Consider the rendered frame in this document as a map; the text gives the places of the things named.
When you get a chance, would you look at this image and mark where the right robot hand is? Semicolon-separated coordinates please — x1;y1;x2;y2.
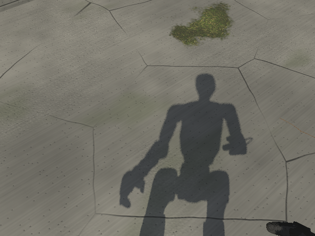
266;221;315;236

